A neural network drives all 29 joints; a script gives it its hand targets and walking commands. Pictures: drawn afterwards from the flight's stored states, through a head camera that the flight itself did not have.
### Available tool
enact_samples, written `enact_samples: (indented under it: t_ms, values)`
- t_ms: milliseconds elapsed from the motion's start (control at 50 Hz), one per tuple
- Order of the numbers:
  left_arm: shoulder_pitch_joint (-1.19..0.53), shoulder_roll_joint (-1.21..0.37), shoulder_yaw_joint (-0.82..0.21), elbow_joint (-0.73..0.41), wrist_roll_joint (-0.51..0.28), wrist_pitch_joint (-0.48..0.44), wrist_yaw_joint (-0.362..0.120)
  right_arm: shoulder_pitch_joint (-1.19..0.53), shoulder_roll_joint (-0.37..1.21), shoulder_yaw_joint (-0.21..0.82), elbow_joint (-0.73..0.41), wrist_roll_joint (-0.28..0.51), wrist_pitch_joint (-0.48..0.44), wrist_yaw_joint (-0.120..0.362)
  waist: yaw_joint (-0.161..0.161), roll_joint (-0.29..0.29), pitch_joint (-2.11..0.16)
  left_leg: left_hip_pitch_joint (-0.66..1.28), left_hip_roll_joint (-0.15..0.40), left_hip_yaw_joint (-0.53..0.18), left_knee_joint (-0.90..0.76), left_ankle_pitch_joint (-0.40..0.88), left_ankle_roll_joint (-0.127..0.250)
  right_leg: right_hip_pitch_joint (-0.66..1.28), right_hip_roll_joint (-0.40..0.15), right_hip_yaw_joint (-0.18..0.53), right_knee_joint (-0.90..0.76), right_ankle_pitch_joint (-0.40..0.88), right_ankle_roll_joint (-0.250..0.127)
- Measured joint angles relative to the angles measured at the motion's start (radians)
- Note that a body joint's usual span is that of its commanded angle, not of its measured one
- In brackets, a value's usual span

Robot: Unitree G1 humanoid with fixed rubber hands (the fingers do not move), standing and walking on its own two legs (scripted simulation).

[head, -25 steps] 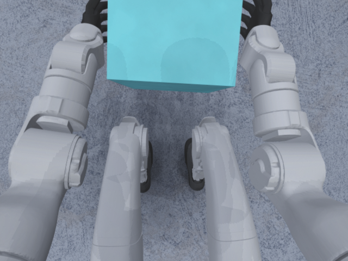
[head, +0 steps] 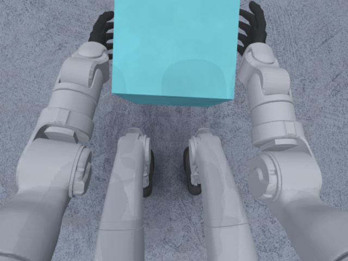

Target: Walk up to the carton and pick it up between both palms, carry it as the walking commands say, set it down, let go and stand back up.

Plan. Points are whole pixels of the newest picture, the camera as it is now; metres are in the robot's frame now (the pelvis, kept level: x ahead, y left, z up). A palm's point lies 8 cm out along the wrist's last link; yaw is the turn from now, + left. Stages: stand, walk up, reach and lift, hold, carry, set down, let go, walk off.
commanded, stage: reach and lift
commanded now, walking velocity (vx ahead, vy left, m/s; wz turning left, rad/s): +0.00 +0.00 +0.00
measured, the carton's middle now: (174, 58) +0.51 +0.00 -0.11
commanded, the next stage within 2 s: none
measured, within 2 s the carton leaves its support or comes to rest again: neither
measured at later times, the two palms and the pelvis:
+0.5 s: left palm (89, 43) +0.48 +0.15 +0.01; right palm (274, 40) +0.48 -0.15 +0.04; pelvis +0.01 +0.00 +0.06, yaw +0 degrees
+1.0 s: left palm (68, 31) +0.45 +0.15 +0.09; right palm (308, 29) +0.45 -0.15 +0.12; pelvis +0.01 +0.01 +0.12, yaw +0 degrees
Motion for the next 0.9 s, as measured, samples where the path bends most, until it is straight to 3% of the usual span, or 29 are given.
enact_samples:
  t_ms: [900]
  values:
    - [0.221,-0.080,0.000,-0.075,0.042,0.030,0.013,0.217,0.052,0.000,-0.053,-0.017,0.023,0.025,-0.002,0.000,-0.003,0.511,-0.002,-0.006,-0.419,0.093,0.000,0.513,0.001,0.030,-0.428,0.102,0.001]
